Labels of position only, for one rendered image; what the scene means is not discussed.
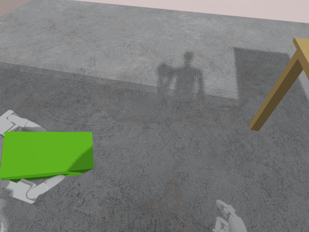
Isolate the robot left hand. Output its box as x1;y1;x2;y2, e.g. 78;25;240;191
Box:
0;110;65;203

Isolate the table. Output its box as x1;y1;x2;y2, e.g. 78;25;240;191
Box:
250;38;309;131

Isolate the robot right hand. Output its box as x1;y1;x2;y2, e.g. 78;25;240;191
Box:
212;200;247;232

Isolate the sponge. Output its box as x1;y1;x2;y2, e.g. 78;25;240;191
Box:
0;131;94;182

